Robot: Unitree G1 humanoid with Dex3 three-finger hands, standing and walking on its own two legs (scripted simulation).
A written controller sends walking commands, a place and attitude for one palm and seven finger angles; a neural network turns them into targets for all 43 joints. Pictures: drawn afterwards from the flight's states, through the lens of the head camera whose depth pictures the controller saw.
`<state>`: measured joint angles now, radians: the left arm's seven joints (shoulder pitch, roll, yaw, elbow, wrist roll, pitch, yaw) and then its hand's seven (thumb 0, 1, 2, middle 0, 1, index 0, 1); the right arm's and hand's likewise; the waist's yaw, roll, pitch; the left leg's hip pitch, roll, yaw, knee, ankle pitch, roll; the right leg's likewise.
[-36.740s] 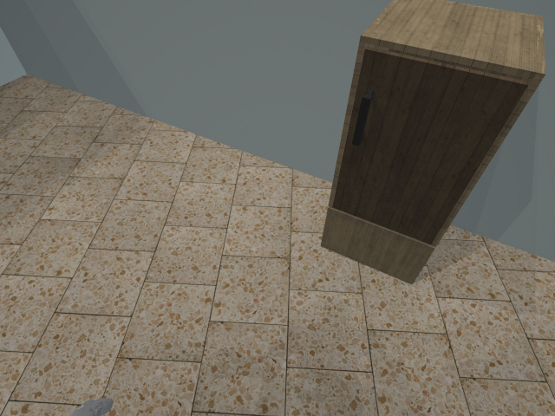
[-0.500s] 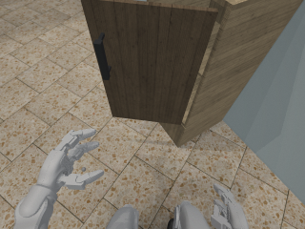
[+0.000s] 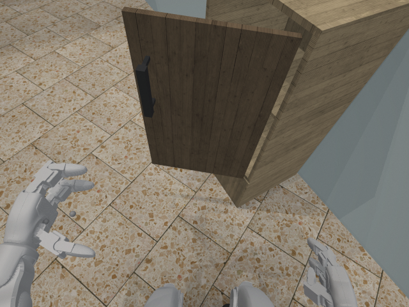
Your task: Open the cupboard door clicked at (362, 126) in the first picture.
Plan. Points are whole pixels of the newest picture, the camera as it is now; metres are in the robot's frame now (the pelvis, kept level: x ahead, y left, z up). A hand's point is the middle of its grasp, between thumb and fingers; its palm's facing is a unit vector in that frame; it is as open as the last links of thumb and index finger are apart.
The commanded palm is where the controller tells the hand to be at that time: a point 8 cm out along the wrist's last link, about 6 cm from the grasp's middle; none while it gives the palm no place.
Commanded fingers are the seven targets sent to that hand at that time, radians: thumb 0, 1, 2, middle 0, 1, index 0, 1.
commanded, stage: raise the hand with hooked fingers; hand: left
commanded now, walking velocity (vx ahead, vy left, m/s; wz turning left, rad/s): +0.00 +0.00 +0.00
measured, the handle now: (147, 88) +0.60 +0.18 +0.03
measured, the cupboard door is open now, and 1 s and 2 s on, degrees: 51 51 51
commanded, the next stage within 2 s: move the hooked fingers beside the handle in 0.80 s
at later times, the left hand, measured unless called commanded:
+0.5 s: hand (68, 197) +0.29 +0.26 +0.05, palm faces -0.11 -0.99 -0.04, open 14.0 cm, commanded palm +0.27 +0.31 +0.05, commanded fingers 0.00 -0.50 0.30 -0.30 -1.20 -0.30 -1.20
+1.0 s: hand (64, 198) +0.29 +0.27 +0.04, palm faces -0.07 -1.00 -0.03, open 14.0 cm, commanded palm +0.28 +0.32 +0.05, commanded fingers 0.00 -0.50 0.30 -0.30 -1.20 -0.30 -1.20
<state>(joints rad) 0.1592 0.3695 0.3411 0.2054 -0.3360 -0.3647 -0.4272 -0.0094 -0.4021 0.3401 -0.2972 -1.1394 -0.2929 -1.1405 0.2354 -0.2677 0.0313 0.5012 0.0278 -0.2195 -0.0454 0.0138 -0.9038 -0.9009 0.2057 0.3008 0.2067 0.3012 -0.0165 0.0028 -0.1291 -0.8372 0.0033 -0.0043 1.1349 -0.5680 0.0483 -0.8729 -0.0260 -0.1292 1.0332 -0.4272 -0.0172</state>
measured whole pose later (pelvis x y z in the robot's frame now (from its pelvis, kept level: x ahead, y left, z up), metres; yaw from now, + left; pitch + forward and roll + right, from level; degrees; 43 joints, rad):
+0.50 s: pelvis +0.00 +0.00 +0.00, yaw -1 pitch +16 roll -3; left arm 0.02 0.45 0.44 0.41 -0.38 -0.32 -0.61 -0.02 -0.50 0.30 -0.30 -1.20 -0.30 -1.20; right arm 0.29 -0.30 0.03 0.53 0.03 -0.20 -0.04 0.01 -0.90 -0.90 0.21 0.30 0.21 0.30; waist -0.04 0.01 -0.12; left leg -0.84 0.01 0.01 1.11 -0.56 0.05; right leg -0.88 -0.01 -0.11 1.01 -0.41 -0.02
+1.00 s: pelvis +0.00 +0.00 +0.00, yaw -1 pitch +16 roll -3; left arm -0.05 0.45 0.45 0.48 -0.37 -0.34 -0.61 -0.02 -0.50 0.30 -0.30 -1.20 -0.30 -1.20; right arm 0.27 -0.29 0.05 0.52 0.03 -0.20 -0.05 0.01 -0.90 -0.90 0.21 0.30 0.21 0.30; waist -0.02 0.01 -0.12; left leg -0.86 0.01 0.00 1.13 -0.56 0.05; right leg -0.90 -0.02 -0.12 1.03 -0.41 -0.02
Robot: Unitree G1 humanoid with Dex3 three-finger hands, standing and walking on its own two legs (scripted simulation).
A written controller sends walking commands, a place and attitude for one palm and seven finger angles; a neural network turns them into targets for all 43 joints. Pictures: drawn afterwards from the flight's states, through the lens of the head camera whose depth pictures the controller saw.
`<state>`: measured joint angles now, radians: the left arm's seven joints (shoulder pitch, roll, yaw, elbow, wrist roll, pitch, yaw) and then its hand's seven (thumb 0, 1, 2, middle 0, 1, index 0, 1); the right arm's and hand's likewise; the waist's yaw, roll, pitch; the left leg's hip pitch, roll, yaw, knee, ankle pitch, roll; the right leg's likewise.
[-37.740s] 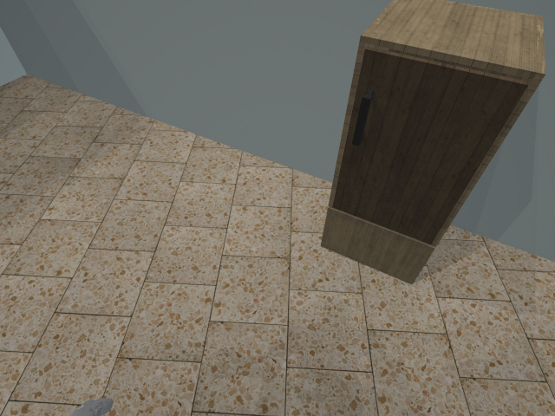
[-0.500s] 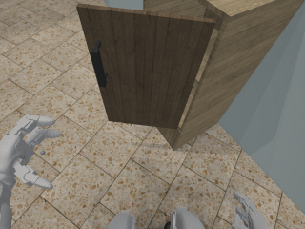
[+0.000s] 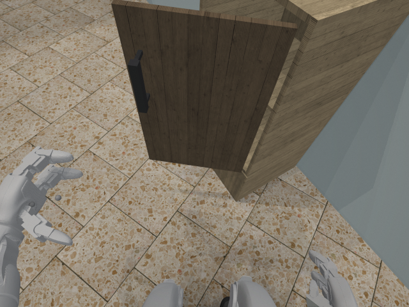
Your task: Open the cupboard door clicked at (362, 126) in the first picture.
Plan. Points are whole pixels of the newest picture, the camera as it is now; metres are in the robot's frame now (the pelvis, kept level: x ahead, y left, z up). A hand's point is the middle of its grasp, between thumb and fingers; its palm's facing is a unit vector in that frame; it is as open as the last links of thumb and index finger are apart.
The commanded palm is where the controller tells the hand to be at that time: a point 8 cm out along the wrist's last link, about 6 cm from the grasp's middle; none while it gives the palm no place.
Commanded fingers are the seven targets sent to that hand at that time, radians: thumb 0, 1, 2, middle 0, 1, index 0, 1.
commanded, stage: move the hooked fingers beside the handle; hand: left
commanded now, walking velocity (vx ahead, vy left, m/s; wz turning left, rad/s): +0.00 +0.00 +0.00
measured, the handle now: (141, 83) +0.60 +0.19 +0.03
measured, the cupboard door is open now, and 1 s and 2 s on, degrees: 51 51 51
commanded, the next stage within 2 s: none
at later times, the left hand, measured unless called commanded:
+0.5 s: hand (76, 151) +0.39 +0.28 +0.04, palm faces -0.08 -1.00 -0.01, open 14.0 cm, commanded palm +0.37 +0.32 +0.04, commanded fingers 0.00 -0.50 0.30 -0.30 -1.20 -0.30 -1.20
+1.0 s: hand (97, 120) +0.47 +0.26 +0.04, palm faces -0.10 -0.99 -0.01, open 14.0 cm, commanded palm +0.46 +0.30 +0.04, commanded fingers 0.00 -0.50 0.30 -0.30 -1.20 -0.30 -1.20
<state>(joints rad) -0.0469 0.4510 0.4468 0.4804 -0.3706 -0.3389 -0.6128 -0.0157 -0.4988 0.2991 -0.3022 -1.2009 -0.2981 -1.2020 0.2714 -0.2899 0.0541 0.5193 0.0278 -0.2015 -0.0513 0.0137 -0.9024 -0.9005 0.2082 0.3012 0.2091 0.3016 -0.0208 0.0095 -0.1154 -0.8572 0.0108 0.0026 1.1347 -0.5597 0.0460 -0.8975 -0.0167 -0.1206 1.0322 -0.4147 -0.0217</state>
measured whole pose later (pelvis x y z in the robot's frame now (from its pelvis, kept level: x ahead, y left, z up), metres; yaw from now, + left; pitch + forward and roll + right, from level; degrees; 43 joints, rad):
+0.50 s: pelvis +0.00 +0.01 -0.01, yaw -2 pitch +20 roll -4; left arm -0.38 0.54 0.49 0.75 -0.30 -0.34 -0.60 -0.02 -0.50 0.30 -0.30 -1.20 -0.30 -1.20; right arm 0.32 -0.30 0.05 0.56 0.02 -0.12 -0.04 0.01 -0.90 -0.90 0.21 0.30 0.21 0.30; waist -0.07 0.00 -0.12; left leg -0.95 0.02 0.02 1.15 -0.57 0.05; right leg -0.99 -0.01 -0.10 1.04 -0.41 -0.01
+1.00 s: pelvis +0.00 +0.01 -0.01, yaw -2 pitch +24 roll -4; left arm -0.75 0.64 0.49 1.08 -0.18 -0.38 -0.57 -0.02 -0.50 0.30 -0.30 -1.20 -0.30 -1.20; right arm 0.34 -0.29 0.06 0.58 0.01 -0.01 -0.03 0.01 -0.90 -0.90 0.21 0.30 0.21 0.30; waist -0.14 0.01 -0.11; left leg -1.04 0.02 0.02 1.19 -0.57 0.06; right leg -1.08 0.00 -0.11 1.07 -0.40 -0.01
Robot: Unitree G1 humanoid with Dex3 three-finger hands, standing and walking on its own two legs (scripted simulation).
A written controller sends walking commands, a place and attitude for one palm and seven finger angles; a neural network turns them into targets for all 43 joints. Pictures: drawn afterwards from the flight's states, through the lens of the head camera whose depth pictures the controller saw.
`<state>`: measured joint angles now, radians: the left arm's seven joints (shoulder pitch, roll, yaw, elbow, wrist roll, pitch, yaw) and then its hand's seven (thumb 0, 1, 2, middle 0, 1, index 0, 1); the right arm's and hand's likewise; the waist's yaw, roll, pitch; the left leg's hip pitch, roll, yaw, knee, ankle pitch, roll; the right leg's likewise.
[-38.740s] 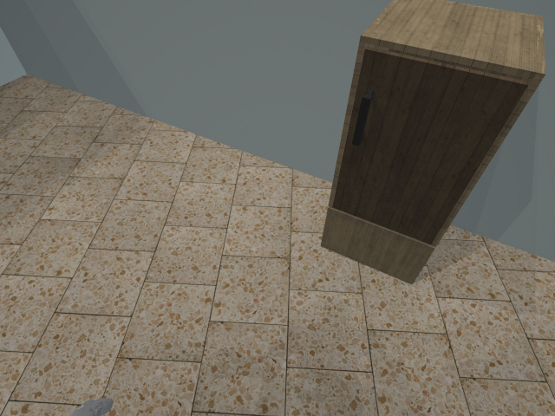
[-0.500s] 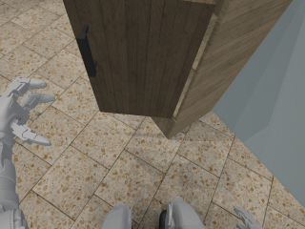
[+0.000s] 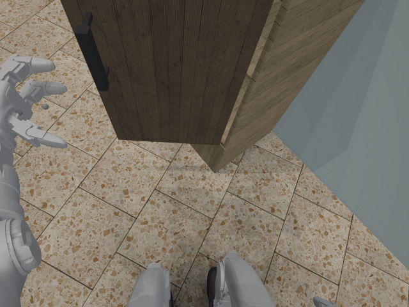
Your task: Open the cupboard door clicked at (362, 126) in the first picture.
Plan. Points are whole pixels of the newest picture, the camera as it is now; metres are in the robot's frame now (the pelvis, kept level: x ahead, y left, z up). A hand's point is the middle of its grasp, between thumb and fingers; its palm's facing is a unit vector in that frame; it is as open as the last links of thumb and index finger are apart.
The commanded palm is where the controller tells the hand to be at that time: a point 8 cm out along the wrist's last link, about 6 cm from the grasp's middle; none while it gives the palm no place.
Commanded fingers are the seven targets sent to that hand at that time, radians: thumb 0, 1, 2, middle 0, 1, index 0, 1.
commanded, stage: move the hooked fingers beside the handle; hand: left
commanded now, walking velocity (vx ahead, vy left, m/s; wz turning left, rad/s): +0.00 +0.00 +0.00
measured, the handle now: (96, 54) +0.60 +0.21 +0.04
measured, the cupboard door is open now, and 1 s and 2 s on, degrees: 51 51 51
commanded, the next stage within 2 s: slide the fingers in behind the handle in 1.30 s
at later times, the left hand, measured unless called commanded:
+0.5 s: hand (55, 68) +0.54 +0.27 +0.06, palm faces -0.05 -1.00 -0.03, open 14.0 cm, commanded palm +0.54 +0.30 +0.05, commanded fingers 0.00 -0.50 0.30 -0.30 -1.20 -0.30 -1.20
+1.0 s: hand (53, 66) +0.55 +0.27 +0.05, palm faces -0.05 -1.00 -0.04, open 14.0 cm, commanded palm +0.54 +0.29 +0.05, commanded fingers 0.00 -0.50 0.30 -0.30 -1.20 -0.30 -1.20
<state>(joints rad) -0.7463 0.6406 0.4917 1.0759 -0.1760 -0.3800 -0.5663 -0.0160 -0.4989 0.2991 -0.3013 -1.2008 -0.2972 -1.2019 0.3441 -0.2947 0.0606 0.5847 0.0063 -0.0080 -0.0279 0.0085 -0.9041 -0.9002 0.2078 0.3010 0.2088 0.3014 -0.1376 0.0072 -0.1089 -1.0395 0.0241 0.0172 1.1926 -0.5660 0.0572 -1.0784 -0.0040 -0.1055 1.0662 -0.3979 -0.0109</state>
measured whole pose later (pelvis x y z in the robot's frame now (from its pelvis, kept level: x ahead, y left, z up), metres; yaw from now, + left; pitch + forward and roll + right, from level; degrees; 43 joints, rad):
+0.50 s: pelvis +0.00 +0.00 -0.02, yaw -1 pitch +29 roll -6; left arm -1.07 0.88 0.53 1.27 -0.06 -0.33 -0.54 -0.02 -0.50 0.30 -0.30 -1.20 -0.30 -1.20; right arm 0.37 -0.31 0.10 0.57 -0.01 0.06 -0.03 0.01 -0.90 -0.90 0.21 0.30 0.21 0.30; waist -0.25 0.02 -0.09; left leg -1.21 0.05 -0.01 1.28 -0.58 0.05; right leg -1.23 0.01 -0.13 1.12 -0.40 -0.02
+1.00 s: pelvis +0.02 +0.00 +0.00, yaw -2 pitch +30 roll -7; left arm -0.96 0.83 0.55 1.17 -0.07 -0.29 -0.53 -0.02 -0.50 0.30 -0.30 -1.20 -0.30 -1.20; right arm 0.40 -0.28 0.10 0.56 -0.02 0.11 0.01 0.00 -0.90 -0.90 0.21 0.30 0.21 0.30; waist -0.23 0.03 -0.10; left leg -1.14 0.05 -0.01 1.21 -0.59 0.06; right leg -1.16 0.03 -0.12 1.03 -0.40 -0.01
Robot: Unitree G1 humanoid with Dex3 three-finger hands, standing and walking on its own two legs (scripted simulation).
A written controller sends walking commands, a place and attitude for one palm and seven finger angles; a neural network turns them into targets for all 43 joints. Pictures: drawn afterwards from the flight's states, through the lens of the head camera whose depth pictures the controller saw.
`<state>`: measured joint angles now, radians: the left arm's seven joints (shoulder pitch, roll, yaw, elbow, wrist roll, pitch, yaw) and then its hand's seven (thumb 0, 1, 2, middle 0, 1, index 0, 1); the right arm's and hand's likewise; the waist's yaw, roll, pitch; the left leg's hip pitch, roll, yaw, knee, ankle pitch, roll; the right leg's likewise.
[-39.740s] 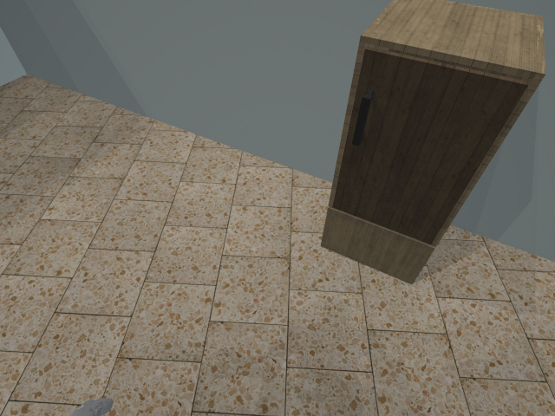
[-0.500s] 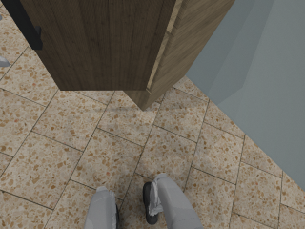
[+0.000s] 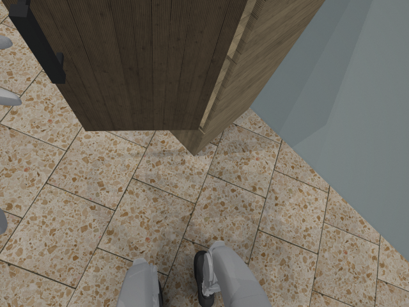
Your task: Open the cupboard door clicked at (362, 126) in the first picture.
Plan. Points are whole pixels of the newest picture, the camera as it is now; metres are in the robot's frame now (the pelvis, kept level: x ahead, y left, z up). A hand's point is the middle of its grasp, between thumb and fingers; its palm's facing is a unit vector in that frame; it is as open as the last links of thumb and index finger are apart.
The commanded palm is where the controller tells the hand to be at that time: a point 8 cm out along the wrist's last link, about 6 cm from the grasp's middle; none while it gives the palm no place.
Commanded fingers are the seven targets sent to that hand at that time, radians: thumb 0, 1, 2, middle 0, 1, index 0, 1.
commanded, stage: move the hooked fingers beside the handle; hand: left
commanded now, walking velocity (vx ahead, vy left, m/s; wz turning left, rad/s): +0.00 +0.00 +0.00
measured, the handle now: (44, 40) +0.57 +0.22 +0.05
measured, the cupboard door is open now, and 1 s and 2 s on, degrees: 51 51 51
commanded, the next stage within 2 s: slide the fingers in behind the handle in 0.30 s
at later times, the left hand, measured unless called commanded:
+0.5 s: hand out of the picture +0.52 +0.29 +0.05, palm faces -0.02 -1.00 -0.03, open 14.0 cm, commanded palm +0.51 +0.30 +0.05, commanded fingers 0.00 -0.50 0.30 -0.30 -1.20 -0.30 -1.20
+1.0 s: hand (22, 65) +0.52 +0.25 +0.05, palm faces -0.01 -1.00 -0.04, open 13.9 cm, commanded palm +0.51 +0.27 +0.05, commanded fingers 0.00 -0.50 0.30 -0.30 -1.20 -0.30 -1.20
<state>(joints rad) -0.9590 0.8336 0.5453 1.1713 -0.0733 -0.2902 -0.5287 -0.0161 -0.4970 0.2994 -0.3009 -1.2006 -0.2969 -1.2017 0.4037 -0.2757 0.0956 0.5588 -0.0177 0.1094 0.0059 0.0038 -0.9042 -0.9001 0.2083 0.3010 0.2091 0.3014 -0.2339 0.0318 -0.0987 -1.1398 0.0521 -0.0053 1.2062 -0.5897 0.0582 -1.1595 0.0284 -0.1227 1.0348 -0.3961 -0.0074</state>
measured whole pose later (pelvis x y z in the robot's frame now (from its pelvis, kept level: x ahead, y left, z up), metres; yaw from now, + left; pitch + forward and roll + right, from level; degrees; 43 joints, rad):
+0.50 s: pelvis -0.01 +0.00 -0.01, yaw +0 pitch +30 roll -7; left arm -0.99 0.83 0.53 1.20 -0.07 -0.33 -0.53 -0.02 -0.50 0.30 -0.30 -1.20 -0.30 -1.20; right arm 0.37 -0.28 0.10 0.56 -0.02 0.10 0.00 0.00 -0.90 -0.90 0.21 0.30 0.21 0.30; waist -0.23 0.03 -0.09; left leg -1.18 0.05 -0.01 1.25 -0.59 0.06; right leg -1.20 0.02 -0.13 1.08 -0.40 -0.01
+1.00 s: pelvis -0.01 -0.01 -0.01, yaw +0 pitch +29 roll -6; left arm -0.99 0.75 0.49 1.20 -0.06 -0.35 -0.43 -0.02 -0.50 0.30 -0.30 -1.20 -0.31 -1.21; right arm 0.39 -0.28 0.09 0.57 -0.02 0.09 0.01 0.00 -0.90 -0.90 0.21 0.30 0.21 0.30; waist -0.24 0.03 -0.09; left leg -1.16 0.05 0.00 1.23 -0.59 0.05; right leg -1.19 0.02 -0.12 1.08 -0.40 -0.01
